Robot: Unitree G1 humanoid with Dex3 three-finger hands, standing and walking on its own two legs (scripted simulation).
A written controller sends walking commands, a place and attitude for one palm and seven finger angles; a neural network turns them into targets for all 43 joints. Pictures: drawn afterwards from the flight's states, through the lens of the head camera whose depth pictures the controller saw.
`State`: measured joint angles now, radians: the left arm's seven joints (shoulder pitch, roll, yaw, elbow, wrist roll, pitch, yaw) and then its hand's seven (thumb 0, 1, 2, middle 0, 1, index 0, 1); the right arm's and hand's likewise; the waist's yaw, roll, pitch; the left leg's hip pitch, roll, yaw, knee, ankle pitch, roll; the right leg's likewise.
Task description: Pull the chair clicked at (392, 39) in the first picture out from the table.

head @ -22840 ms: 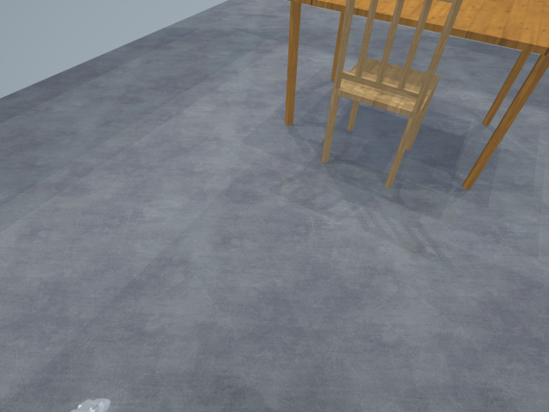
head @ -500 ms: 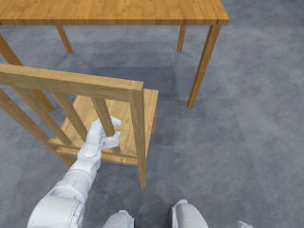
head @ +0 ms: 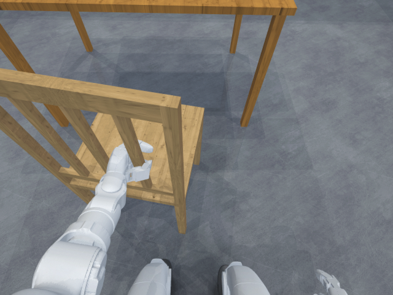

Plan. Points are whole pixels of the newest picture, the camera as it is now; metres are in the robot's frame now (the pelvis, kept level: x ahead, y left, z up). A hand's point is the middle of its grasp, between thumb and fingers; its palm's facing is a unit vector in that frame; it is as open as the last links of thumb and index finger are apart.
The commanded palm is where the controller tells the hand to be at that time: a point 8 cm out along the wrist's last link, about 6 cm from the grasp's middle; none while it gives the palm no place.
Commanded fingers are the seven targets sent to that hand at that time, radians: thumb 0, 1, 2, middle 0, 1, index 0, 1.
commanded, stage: step backward, pulling the chair out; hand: left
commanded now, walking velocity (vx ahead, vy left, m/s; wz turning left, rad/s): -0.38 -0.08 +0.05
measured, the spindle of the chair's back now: (97, 150) +0.42 +0.24 -0.04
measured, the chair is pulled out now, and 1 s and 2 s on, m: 0.39 0.48 0.55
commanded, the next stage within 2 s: stop walking, hand still on the chair in 1.24 s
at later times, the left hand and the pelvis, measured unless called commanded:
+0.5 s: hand (140, 187) +0.33 +0.13 -0.05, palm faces +0.02 -0.98 -0.20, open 6.0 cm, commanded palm +0.34 +0.19 -0.05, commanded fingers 0.00 0.90 0.90 -0.50 -1.45 -0.50 -1.45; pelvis -0.04 -0.02 +0.00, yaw +1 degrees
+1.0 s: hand (136, 207) +0.29 +0.14 -0.05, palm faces +0.03 -0.98 -0.18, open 5.9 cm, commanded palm +0.30 +0.19 -0.05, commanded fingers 0.00 0.90 0.90 -0.50 -1.45 -0.50 -1.45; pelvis -0.06 -0.01 -0.01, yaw +2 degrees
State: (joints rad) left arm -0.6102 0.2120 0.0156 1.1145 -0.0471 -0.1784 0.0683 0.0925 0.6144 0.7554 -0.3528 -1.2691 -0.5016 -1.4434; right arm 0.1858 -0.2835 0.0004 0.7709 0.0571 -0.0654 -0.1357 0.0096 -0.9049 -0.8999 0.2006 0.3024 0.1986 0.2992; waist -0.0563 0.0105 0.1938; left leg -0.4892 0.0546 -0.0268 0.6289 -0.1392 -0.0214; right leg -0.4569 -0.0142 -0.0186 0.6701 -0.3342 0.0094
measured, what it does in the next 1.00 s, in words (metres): steps on the spot: left foot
